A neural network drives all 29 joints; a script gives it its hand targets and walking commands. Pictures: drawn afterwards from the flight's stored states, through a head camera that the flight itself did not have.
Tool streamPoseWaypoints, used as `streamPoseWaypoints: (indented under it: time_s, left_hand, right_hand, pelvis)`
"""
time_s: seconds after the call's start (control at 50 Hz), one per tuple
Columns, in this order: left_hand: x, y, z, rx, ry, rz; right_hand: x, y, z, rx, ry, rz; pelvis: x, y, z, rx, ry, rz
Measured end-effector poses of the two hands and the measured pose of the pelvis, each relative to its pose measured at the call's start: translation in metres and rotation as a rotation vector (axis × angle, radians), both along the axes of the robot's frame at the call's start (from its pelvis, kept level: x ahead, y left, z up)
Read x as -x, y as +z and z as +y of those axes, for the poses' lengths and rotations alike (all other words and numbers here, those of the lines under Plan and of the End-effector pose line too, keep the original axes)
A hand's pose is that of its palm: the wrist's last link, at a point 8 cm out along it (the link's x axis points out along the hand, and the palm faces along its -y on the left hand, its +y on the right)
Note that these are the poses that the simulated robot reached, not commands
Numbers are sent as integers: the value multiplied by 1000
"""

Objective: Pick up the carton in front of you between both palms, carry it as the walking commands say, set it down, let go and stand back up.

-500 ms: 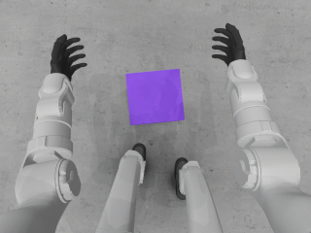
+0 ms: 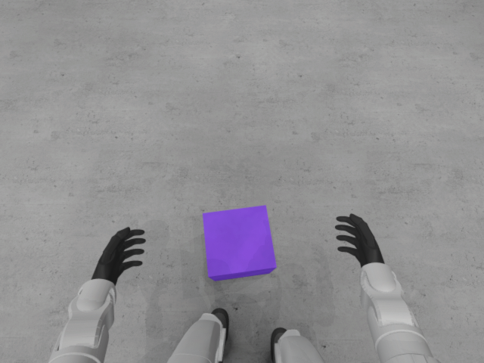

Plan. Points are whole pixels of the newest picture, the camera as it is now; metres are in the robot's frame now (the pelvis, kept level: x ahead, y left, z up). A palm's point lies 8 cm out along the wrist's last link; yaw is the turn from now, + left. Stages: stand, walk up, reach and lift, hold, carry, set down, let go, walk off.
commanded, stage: let go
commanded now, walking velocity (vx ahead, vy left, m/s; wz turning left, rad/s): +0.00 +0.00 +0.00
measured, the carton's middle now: (238, 245) +0.38 +0.04 -0.62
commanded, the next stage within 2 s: stand in 0.74 s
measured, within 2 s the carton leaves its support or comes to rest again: neither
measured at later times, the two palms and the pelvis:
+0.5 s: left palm (120, 309) +0.18 +0.20 -0.04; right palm (443, 329) +0.18 -0.27 -0.04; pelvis +0.02 -0.04 +0.03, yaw +0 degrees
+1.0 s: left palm (73, 323) +0.16 +0.28 -0.07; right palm (460, 351) +0.16 -0.30 -0.05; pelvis +0.03 -0.01 +0.02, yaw +0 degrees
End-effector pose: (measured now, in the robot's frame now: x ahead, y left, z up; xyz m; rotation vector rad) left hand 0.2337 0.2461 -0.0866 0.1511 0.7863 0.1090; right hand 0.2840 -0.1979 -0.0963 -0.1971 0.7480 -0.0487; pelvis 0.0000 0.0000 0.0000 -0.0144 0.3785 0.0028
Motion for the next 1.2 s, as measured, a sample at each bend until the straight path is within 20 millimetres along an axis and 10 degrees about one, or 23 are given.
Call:
streamPoseWaypoints:
  time_s: [0.22,0.54,0.76,0.96,1.2]
  left_hand:
    - [56,42,-31,5,-1,4]
    - [50,47,-48,1,-46,8]
    - [54,49,-23,-63,-2,27]
    - [71,25,25,-153,2,90]
    - [78,12,36,-169,-19,171]
  right_hand:
    - [68,41,-43,-5,-13,15]
    - [101,61,-68,-4,-29,44]
    - [104,53,-54,19,-32,40]
    - [127,47,-93,198,-93,150]
    - [130,45,-97,221,-122,193]
  pelvis:
    - [-18,26,-20,-24,3,-247]
    - [-22,29,-35,-32,2,-439]
    - [-22,25,-20,-26,8,-439]
    - [-25,23,-9,-11,-7,-386]
    - [-31,25,-1,-9,-18,-387]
